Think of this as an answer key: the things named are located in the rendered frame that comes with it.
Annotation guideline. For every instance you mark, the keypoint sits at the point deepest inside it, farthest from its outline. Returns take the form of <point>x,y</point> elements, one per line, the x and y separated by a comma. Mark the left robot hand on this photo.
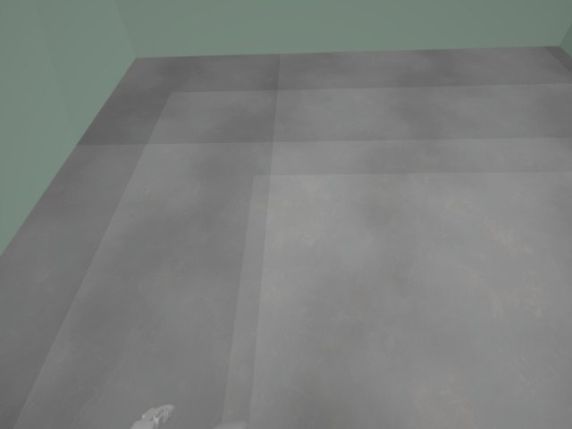
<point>155,418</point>

